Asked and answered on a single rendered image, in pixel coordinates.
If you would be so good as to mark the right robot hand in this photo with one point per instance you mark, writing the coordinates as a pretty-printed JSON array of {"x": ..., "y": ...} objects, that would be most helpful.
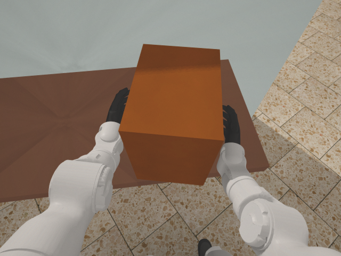
[{"x": 232, "y": 128}]

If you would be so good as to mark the table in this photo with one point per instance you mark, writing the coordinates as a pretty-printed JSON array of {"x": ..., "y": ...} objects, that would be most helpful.
[{"x": 48, "y": 119}]

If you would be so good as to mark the right robot forearm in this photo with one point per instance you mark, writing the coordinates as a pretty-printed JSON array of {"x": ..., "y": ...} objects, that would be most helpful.
[{"x": 237, "y": 182}]

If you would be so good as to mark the carton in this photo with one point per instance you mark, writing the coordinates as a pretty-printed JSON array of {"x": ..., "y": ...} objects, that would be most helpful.
[{"x": 172, "y": 125}]

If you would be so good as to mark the robot left upper arm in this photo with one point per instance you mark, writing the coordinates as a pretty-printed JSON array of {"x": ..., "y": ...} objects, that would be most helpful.
[{"x": 79, "y": 190}]

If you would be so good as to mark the left robot forearm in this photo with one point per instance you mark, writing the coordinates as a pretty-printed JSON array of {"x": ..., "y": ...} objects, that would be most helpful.
[{"x": 107, "y": 150}]

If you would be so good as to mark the left robot hand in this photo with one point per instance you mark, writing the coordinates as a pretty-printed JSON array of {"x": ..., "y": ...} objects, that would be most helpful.
[{"x": 117, "y": 107}]

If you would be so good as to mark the right robot foot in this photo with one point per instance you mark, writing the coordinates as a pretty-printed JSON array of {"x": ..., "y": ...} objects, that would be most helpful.
[{"x": 203, "y": 246}]

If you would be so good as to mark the robot right upper arm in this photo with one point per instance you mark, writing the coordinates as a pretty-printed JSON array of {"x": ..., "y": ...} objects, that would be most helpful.
[{"x": 272, "y": 229}]

